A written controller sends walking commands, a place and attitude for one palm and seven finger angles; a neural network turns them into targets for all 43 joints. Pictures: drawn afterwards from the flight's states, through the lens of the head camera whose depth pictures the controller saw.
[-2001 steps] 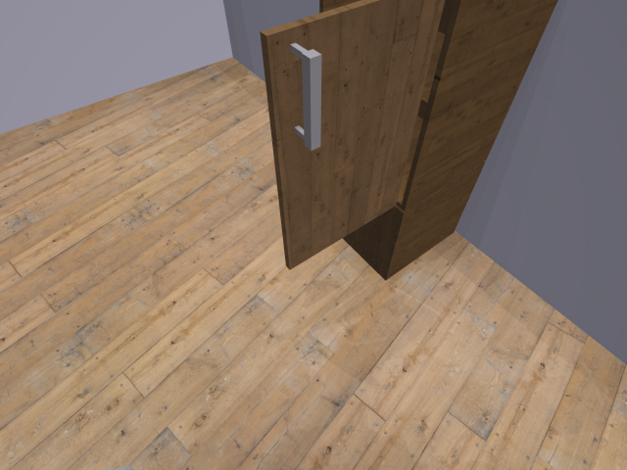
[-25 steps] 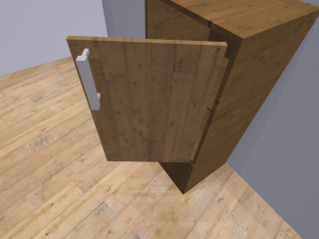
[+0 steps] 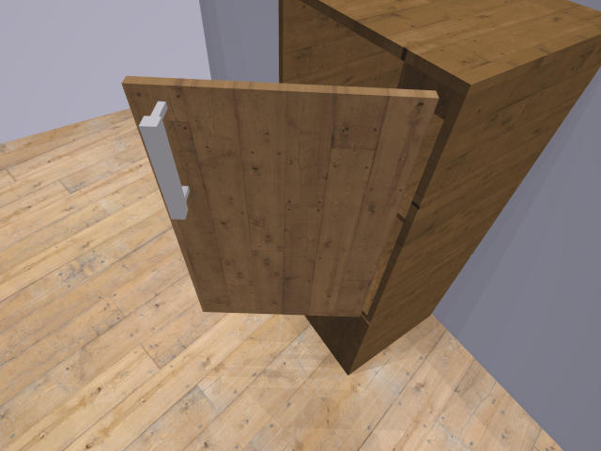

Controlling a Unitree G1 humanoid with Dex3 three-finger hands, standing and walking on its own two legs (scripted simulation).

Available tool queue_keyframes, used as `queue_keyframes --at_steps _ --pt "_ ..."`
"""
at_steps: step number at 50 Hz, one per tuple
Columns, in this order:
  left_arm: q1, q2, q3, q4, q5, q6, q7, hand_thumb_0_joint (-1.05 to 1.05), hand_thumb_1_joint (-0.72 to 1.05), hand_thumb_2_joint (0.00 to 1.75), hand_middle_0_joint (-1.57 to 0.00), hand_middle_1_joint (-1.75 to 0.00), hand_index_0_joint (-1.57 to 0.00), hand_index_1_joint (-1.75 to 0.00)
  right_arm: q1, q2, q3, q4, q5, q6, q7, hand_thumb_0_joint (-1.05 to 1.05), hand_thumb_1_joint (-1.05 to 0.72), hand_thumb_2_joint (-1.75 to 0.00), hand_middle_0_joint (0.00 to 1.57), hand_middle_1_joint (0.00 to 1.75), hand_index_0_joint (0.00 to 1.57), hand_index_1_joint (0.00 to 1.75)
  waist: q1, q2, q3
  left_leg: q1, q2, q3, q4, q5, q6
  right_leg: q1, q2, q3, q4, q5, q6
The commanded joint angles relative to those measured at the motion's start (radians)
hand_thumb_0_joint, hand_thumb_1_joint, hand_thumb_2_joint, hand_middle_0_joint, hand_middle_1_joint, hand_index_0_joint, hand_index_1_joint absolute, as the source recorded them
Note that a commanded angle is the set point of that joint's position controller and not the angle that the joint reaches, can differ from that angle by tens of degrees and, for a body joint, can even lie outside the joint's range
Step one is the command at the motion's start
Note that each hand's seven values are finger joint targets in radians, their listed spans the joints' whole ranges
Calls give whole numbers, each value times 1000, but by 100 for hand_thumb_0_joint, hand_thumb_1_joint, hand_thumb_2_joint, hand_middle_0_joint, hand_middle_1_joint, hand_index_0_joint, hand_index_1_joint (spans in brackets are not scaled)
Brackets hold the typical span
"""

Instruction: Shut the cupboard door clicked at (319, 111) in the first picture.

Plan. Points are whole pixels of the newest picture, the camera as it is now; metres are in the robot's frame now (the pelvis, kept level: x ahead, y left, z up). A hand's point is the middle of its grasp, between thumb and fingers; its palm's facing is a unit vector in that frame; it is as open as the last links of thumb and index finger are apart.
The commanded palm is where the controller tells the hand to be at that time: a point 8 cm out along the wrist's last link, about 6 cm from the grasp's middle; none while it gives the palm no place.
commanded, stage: come to a stop and stand still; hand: left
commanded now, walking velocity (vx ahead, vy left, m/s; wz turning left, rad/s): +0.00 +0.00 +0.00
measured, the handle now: (170, 164) +0.44 +0.21 +0.14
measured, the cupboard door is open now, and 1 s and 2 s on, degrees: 55 55 55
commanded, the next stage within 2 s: look again from close up in 0.12 s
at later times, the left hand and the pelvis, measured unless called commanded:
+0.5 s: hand out of the picture +0.03 +0.19 -0.18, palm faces -0.01 -0.97 -0.24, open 7.4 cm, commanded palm none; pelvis +0.00 +0.01 -0.01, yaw -1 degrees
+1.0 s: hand (144, 416) +0.17 +0.21 -0.03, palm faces +0.24 -0.96 -0.14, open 7.2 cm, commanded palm +0.09 +0.26 -0.05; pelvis -0.03 +0.00 -0.03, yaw +1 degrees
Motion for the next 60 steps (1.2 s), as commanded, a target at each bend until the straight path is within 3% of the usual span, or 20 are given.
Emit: queue_keyframes --at_steps 1,10,11,12,13,16,28,40,41,42,43,44,45,47,48,49,51,53,55,60 --pt "86 94 11 -17 -4 -8 9 0 90 90 -20 -30 -20 -30 54 -109 -15 -22 -4 -5 -5 0 -90 -90 20 30 20 30 -5 19 10 105 77 -69 -36 238 20 -113 -95 52 -70 304 -30" --pt "86 99 13 -19 -4 -7 9 0 90 90 -20 -30 -20 -30 59 -113 -14 -18 -5 -6 -6 0 -90 -90 20 30 20 30 -5 11 4 109 76 -65 -27 263 20 -92 -96 45 -66 339 -31" --pt "146 105 0 -24 17 -52 52 0 90 90 -20 -30 -20 -30 -21 -127 -13 -100 3 -29 7 0 -90 -90 20 30 20 30 18 72 16 100 68 -14 208 407 12 -202 -118 124 -42 720 -2" --pt "86 152 13 -75 12 -57 46 0 90 90 -20 -30 -20 -30 64 -87 -10 -116 -4 -23 15 0 -90 -90 20 30 20 30 -42 53 -23 11 57 -37 171 151 32 -114 -141 97 18 668 -32" --pt "53 138 6 -91 7 -54 39 0 90 90 -20 -30 -20 -30 91 -97 -10 -117 -5 -16 16 0 -90 -90 20 30 20 30 -47 40 -43 -4 57 -40 141 101 38 -123 -106 77 55 504 -49" --pt "98 124 9 -108 -1 -55 34 0 90 90 -20 -30 -20 -30 98 -121 -9 -144 -6 -28 10 0 -90 -90 20 30 20 30 -22 68 -143 79 71 -49 167 397 53 -92 -73 51 129 553 -54" --pt "55 150 -6 -137 0 -11 14 0 90 90 -20 -30 -20 -30 31 -154 -10 -161 -8 -5 19 0 -90 -90 20 30 20 30 -7 25 73 -22 63 -81 -14 -65 52 -257 -44 73 32 -47 -41" --pt "73 180 -9 -106 -2 -23 10 0 90 90 -20 -30 -20 -30 19 -168 -6 -116 -2 -21 15 0 -90 -90 20 30 20 30 2 21 -21 72 74 -50 10 160 51 -198 -73 80 30 208 -29" --pt "115 143 -7 -94 16 -37 45 0 90 90 -20 -30 -20 -30 -11 -175 -9 -173 2 -21 20 0 -90 -90 20 30 20 30 3 -1 38 24 100 -45 193 273 29 -250 -104 135 -7 436 -13" --pt "-745 772 445 -1710 -100 -325 69 0 90 90 -20 -30 -20 -30 102 -345 -50 -383 24 -218 -67 0 -90 -90 20 30 20 30 -145 68 -349 393 27 -63 225 356 51 -301 2 -53 276 539 -29" --pt "43 238 66 -1353 -128 -244 64 0 90 90 -22 -32 -22 -32 31 -236 -6 -424 70 -303 -96 0 -90 -90 20 30 20 30 -15 414 -551 460 59 -97 116 536 45 -374 33 -88 396 242 -16" --pt "256 39 -6 -1327 -177 -100 73 0 90 90 -24 -34 -24 -34 3 -176 -18 -433 51 -345 -72 0 -90 -90 20 30 20 30 4 401 -492 327 54 -97 62 601 7 -341 41 -94 382 75 -21" --pt "112 64 19 -1296 -168 -92 81 0 90 90 -25 -36 -25 -36 20 -181 -29 -406 63 -362 -47 0 -90 -90 20 30 20 30 -46 192 -269 142 48 -104 82 385 10 -423 27 -77 333 44 -9" --pt "82 134 139 -1178 -174 -175 51 0 90 90 -29 -40 -29 -40 -31 -209 -62 -469 41 -366 -32 0 -90 -90 20 30 20 30 -65 1 -2 -151 -7 -87 154 -59 17 -517 21 -90 192 -7 -15" --pt "185 122 183 -1088 -192 -248 15 0 90 90 -31 -42 -31 -42 -44 -198 -65 -490 32 -365 -28 0 -90 -90 20 30 20 30 -34 -103 15 -224 -20 -81 204 -89 19 -570 26 -90 206 -46 -16" --pt "302 113 207 -1030 -203 -323 -41 0 90 90 -33 -44 -33 -44 -55 -196 -71 -519 33 -363 -12 0 -90 -90 20 30 20 30 12 -62 -16 -236 -29 -69 261 -3 16 -563 28 -85 256 44 -27" --pt "374 94 258 -962 -241 -487 -178 0 90 90 -36 -48 -36 -48 -76 -191 -88 -551 6 -348 20 0 -90 -90 20 30 20 30 62 -184 -207 -324 -32 -49 413 133 3 -601 36 -92 461 257 -20" --pt "341 112 265 -964 -302 -618 -347 0 90 90 -40 -52 -40 -52 -111 -200 -95 -599 10 -339 32 0 -90 -90 20 30 20 30 67 -114 -239 -436 -42 -39 493 8 -4 -671 19 -32 525 154 -21" --pt "305 199 327 -1026 -346 -577 -432 0 90 90 -44 -56 -44 -56 -121 -213 -95 -681 33 -319 27 0 -90 -90 20 30 20 30 90 14 -308 -431 -52 -10 516 -35 12 -635 2 39 496 71 -21" --pt "17 240 301 -1408 -380 -463 -373 0 90 90 -53 -66 -53 -66 -82 -199 -70 -774 52 -306 -30 0 -90 -90 20 30 20 30 13 38 -297 -394 -30 -41 529 -178 41 -703 1 117 357 -248 8"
